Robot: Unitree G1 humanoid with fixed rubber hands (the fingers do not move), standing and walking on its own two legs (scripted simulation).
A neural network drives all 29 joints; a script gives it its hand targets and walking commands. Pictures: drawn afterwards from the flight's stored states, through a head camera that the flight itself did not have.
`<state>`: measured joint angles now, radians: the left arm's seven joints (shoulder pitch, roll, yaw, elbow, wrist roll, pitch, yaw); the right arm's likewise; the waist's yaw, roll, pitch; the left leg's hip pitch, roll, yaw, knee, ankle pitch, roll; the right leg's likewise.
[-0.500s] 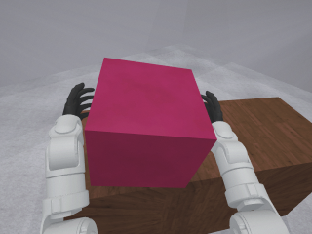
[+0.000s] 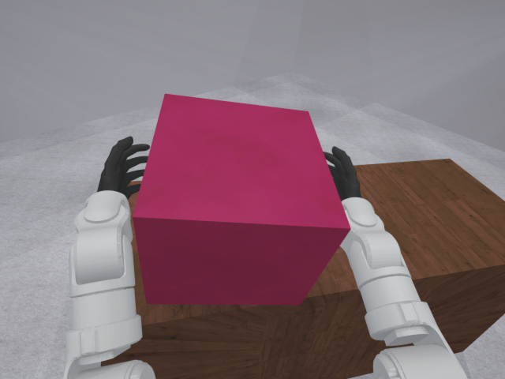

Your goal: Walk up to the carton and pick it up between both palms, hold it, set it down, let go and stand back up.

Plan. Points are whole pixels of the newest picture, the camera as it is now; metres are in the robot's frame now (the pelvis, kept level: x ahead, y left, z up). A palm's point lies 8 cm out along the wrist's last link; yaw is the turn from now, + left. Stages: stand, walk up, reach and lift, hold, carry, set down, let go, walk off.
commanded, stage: hold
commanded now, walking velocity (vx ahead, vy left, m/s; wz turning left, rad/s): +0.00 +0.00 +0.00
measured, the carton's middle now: (233, 200) +0.38 +0.01 +0.14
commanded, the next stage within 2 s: none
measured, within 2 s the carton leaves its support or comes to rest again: neither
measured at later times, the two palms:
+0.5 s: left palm (114, 190) +0.34 +0.18 +0.20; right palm (345, 195) +0.34 -0.16 +0.18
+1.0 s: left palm (119, 186) +0.34 +0.18 +0.20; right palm (347, 194) +0.35 -0.17 +0.18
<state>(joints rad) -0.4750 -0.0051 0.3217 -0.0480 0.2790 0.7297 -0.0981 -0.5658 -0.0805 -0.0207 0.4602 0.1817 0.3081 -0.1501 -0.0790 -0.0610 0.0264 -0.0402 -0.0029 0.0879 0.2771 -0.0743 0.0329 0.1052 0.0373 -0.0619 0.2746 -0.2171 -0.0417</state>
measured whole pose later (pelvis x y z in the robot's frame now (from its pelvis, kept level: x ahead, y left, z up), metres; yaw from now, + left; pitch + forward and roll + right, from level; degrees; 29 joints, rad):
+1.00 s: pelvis +0.00 +0.00 +0.00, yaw -1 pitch -9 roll +0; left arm -0.52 -0.01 0.33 0.01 0.30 0.74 -0.10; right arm -0.60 -0.08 -0.04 0.52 0.16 0.30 -0.13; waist -0.08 -0.06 0.02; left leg -0.04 0.00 0.10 0.27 -0.07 0.04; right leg 0.10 0.03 -0.05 0.28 -0.22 -0.04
